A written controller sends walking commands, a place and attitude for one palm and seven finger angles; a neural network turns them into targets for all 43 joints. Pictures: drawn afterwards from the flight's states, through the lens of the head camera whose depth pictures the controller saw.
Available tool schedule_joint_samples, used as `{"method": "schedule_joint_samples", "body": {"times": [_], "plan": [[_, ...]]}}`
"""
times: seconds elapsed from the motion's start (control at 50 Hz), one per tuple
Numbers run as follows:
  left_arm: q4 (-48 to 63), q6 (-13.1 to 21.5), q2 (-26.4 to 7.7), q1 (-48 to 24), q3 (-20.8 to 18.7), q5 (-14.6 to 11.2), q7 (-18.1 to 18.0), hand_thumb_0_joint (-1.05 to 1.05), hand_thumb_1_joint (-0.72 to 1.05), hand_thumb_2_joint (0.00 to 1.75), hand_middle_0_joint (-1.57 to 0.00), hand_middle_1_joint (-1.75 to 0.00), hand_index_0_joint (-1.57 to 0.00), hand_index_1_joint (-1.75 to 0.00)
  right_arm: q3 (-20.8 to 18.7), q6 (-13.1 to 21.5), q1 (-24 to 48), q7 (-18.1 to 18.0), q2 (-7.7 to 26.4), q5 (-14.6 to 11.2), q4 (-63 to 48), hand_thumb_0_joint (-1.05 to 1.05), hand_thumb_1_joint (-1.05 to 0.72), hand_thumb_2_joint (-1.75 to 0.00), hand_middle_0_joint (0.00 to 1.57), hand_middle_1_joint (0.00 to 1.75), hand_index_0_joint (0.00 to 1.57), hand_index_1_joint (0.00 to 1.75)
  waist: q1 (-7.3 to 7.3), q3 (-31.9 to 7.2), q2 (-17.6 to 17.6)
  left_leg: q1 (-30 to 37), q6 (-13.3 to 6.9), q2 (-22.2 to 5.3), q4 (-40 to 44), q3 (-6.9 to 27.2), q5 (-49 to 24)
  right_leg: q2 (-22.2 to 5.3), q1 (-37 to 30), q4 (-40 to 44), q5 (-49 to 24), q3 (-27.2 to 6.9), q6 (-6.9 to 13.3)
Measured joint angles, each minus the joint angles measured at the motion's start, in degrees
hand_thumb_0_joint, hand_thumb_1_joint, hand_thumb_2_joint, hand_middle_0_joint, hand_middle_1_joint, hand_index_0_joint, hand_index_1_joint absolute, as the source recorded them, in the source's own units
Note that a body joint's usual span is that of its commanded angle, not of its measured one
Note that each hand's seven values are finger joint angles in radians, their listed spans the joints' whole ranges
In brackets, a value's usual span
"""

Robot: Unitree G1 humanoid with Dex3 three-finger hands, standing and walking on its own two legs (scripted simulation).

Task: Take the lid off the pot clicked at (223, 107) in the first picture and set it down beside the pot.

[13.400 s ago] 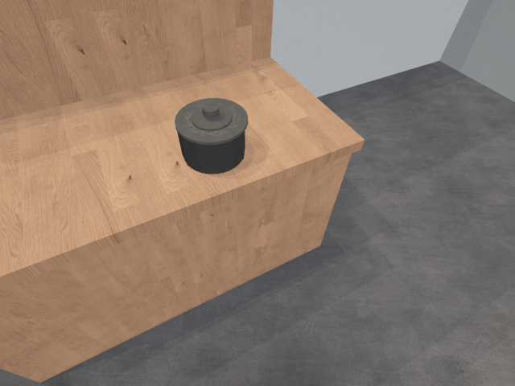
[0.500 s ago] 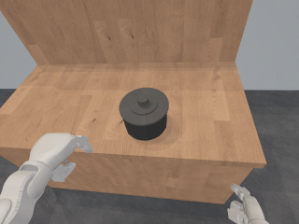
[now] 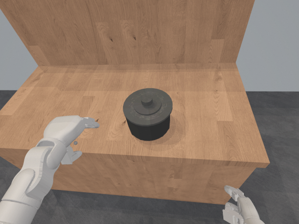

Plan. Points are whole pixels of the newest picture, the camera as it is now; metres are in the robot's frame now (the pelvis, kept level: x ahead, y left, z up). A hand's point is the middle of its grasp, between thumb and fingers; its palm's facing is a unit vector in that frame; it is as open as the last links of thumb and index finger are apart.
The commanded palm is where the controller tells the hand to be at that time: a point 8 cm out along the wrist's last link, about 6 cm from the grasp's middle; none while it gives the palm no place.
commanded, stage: move the open hand above the knob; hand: left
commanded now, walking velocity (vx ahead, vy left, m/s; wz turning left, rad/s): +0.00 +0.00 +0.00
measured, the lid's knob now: (146, 100) +0.51 +0.07 +0.01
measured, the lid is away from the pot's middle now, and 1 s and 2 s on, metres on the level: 0.00 0.00 0.00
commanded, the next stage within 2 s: none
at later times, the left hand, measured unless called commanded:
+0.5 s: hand (98, 116) +0.38 +0.19 +0.08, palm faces -0.21 -0.08 -0.97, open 10.1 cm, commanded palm +0.36 +0.17 +0.14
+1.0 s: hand (123, 106) +0.42 +0.13 +0.08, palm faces -0.26 -0.02 -0.97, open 10.1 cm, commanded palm +0.42 +0.12 +0.14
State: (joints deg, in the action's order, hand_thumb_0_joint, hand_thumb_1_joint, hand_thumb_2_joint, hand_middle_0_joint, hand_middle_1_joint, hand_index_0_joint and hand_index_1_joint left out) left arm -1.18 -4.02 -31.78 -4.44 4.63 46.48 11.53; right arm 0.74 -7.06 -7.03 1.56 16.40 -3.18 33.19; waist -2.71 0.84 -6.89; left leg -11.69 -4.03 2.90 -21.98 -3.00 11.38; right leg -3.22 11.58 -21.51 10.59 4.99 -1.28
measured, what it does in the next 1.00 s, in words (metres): stands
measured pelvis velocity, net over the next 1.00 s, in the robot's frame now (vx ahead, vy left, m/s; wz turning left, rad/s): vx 0.02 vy -0.03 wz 0.00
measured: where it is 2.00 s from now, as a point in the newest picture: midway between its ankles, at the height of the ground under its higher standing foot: outside the picture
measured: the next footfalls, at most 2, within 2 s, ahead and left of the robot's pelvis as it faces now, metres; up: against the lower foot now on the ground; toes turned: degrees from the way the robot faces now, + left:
none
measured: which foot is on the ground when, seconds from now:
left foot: down 0.00-1.00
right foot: down 0.00-1.00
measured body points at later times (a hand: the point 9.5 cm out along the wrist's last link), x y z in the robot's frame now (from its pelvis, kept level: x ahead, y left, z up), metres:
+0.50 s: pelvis +0.02 -0.02 +0.00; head +0.05 -0.06 +0.44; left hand +0.38 +0.19 +0.14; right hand +0.19 -0.25 -0.12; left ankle +0.00 +0.07 -0.74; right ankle +0.01 -0.14 -0.74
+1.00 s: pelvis +0.02 -0.03 +0.00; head +0.06 -0.07 +0.44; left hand +0.43 +0.13 +0.13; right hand +0.20 -0.27 -0.13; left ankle +0.00 +0.07 -0.74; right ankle +0.01 -0.14 -0.74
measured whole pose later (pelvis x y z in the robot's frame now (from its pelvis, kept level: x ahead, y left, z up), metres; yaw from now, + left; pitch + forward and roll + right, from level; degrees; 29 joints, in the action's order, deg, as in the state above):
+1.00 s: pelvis +0.02 -0.03 +0.00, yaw +0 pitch +5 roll +0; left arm -22.9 -12.0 -25.2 -33.8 18.2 49.2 12.5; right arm 1.4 -8.8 -6.0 0.1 16.4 -4.6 35.6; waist 0.4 -0.5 -5.7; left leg -15.6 -2.0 1.5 -25.2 -2.4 14.3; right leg -2.1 16.5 -27.0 15.1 5.3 0.6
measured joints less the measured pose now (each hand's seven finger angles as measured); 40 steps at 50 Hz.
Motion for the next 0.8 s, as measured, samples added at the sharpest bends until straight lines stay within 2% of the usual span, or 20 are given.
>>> {"method": "schedule_joint_samples", "body": {"times": [0.08, 0.18, 0.24, 0.3, 0.36, 0.42, 0.44, 0.48, 0.52, 0.56, 0.62, 0.68, 0.74, 0.8], "plan": [[-3.8, -0.8, -1.4, -6.0, 4.5, 2.2, 2.1, 0.0, -0.24, 1.31, -0.84, -0.08, -0.83, -0.08, 0.5, 0.6, 0.8, -1.2, 0.1, 0.2, 0.9, 0.01, -0.9, -0.9, 0.2, 0.3, 0.2, 0.3, 0.31, 1.5, 0.7, -0.5, 0.0, 0.1, -0.7, 0.4, 0.1, -0.2, 0.5, -1.1, 0.5, 0.4, 0.2], [-3.9, 0.3, -1.2, -9.2, 2.5, 0.5, 0.7, 0.0, -0.24, 1.32, -0.84, -0.08, -0.84, -0.08, 0.3, 1.6, -0.3, -1.0, -0.2, 0.2, 1.2, 0.01, -0.9, -0.9, 0.2, 0.3, 0.2, 0.3, 0.8, 0.1, 0.6, -0.5, 0.3, 0.1, -0.4, 0.6, 0.4, -0.1, 0.6, -0.9, 0.9, 0.5, 0.2], [-8.5, -2.8, 0.8, -11.2, 2.8, 0.4, 0.6, 0.0, -0.24, 1.32, -0.83, -0.08, -0.83, -0.08, 0.6, 0.7, -0.5, 0.2, -0.1, -0.8, 0.9, 0.01, -0.9, -0.9, 0.2, 0.3, 0.2, 0.29, 1.14, -0.6, 0.4, -1.0, 0.4, -0.2, -0.8, 0.2, 0.9, 0.1, 1.3, -1.6, 1.4, 0.2, 0.3], [-8.6, -5.5, 2.0, -11.4, 5.7, 1.4, 2.6, 0.0, -0.24, 1.32, -0.83, -0.08, -0.83, -0.08, 0.5, 0.1, -0.5, 0.6, 0.1, -0.7, 0.1, 0.01, -0.9, -0.9, 0.2, 0.3, 0.2, 0.3, 1.76, 0.1, 0.3, -1.2, 0.5, -0.3, -0.9, 0.1, 1.1, 0.2, 1.7, -1.9, 1.7, 0.0, 0.4], [-3.6, -3.2, 1.5, -10.5, 7.5, 1.9, 3.4, 0.0, -0.24, 1.32, -0.83, -0.08, -0.83, -0.08, 0.2, 1.1, -0.7, 0.1, 0.2, 0.2, 0.3, 0.01, -0.9, -0.9, 0.2, 0.3, 0.2, 0.3, 1.99, 0.4, 0.3, -1.0, 0.6, -0.4, -0.9, 0.2, 1.3, 0.3, 1.5, -2.0, 2.0, 0.0, 0.5], [-5.0, -0.2, 1.0, -12.3, 6.1, 1.8, 1.2, 0.0, -0.24, 1.32, -0.84, -0.08, -0.83, -0.08, 0.6, 1.3, -0.7, -0.4, 0.2, 0.0, 1.5, 0.01, -0.9, -0.9, 0.2, 0.3, 0.2, 0.29, 1.88, -0.4, 0.2, -0.8, 0.9, -0.6, -1.1, 0.3, 1.7, 0.5, 1.4, -2.2, 2.5, 0.1, 0.7], [-7.2, -0.6, 1.2, -13.5, 5.4, 1.7, 0.2, 0.0, -0.24, 1.32, -0.84, -0.08, -0.83, -0.08, 0.7, 1.0, -0.7, -0.3, 0.1, -0.3, 1.7, 0.01, -0.9, -0.9, 0.2, 0.3, 0.2, 0.29, 1.77, -0.7, 0.3, -0.9, 1.0, -0.7, -1.1, 0.2, 1.8, 0.6, 1.5, -2.4, 2.6, 0.0, 0.8], [-11.7, -3.7, 2.0, -15.9, 5.0, 1.4, -0.7, 0.0, -0.24, 1.32, -0.83, -0.08, -0.83, -0.08, 0.8, 0.1, -0.7, 0.2, 0.1, -1.0, 1.7, 0.01, -0.9, -0.9, 0.2, 0.3, 0.2, 0.29, 1.61, -1.1, 0.4, -1.4, 1.3, -0.9, -1.4, 0.1, 2.0, 0.8, 2.2, -2.8, 2.8, -0.1, 1.0], [-13.2, -7.6, 3.2, -17.1, 6.4, 1.4, -0.2, 0.0, -0.24, 1.32, -0.83, -0.08, -0.83, -0.08, 0.3, -0.6, -0.7, 0.9, 0.2, -1.3, 1.2, 0.01, -0.9, -0.9, 0.2, 0.3, 0.2, 0.29, 1.61, -1.1, 0.3, -2.0, 1.4, -1.0, -1.7, 0.2, 2.1, 0.9, 2.8, -3.2, 3.0, 0.0, 1.2], [-11.1, -9.4, 4.5, -16.6, 8.7, 1.4, 1.3, 0.0, -0.24, 1.32, -0.83, -0.08, -0.83, -0.08, -0.2, -0.8, -0.7, 1.2, 0.4, -1.0, 0.7, 0.01, -0.9, -0.9, 0.2, 0.3, 0.2, 0.29, 1.74, -0.9, 0.1, -2.4, 1.4, -0.9, -1.8, 0.4, 2.1, 0.8, 3.1, -3.4, 3.2, 0.3, 1.3], [-7.0, -6.0, 4.5, -14.8, 10.2, 1.7, 2.5, 0.0, -0.24, 1.32, -0.83, -0.08, -0.83, -0.08, 0.2, -0.2, 0.1, 0.4, 0.5, -0.4, 1.1, 0.01, -0.9, -0.9, 0.2, 0.3, 0.2, 0.29, 2.17, -0.6, -0.3, -1.9, 1.4, -1.0, -1.9, 0.5, 2.4, 0.9, 2.7, -3.6, 3.5, 0.3, 1.3], [-11.1, -3.4, 3.2, -17.9, 9.8, 2.4, 1.1, 0.0, -0.24, 1.32, -0.84, -0.08, -0.83, -0.08, 1.0, -0.3, 0.9, -1.0, 0.2, -0.7, 2.2, 0.01, -0.9, -0.9, 0.2, 0.3, 0.2, 0.29, 2.25, -1.0, 0.1, -1.5, 1.7, -1.3, -2.0, 0.4, 2.7, 1.2, 2.4, -3.8, 3.9, 0.2, 1.5], [-17.1, -6.4, 3.6, -22.2, 8.5, 1.9, -0.1, 0.0, -0.24, 1.32, -0.84, -0.08, -0.83, -0.08, 1.0, -0.9, 1.1, -0.7, -0.1, -1.3, 2.2, 0.01, -0.9, -0.9, 0.2, 0.3, 0.2, 0.29, 2.22, -1.3, 0.7, -2.1, 2.0, -1.6, -2.2, 0.4, 2.7, 1.4, 3.1, -4.1, 4.0, 0.2, 1.8], [-16.9, -9.9, 5.0, -23.0, 9.2, 1.2, 0.7, 0.0, -0.24, 1.32, -0.83, -0.08, -0.83, -0.08, 0.2, -1.4, 0.4, 0.4, 0.1, -1.4, 1.2, 0.01, -0.9, -0.9, 0.2, 0.3, 0.2, 0.29, 2.25, -1.8, 0.6, -3.0, 2.1, -1.5, -2.4, 0.6, 2.7, 1.4, 3.8, -4.3, 4.0, 0.4, 1.9]]}}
